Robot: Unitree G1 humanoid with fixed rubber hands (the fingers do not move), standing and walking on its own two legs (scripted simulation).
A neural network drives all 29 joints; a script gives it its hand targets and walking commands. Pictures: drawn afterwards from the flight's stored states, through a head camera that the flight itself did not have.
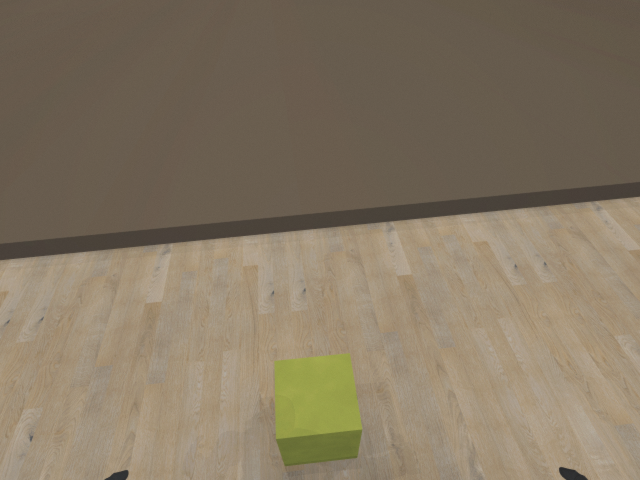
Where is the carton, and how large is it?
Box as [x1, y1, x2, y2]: [274, 353, 361, 465]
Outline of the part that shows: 349,353 274,361 276,440 285,465 343,459 357,456 361,434 361,424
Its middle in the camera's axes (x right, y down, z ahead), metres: -0.01 +0.49 +1.09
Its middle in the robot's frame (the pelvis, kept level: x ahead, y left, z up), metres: +0.45 +0.05 -0.66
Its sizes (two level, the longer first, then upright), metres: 0.210 0.200 0.250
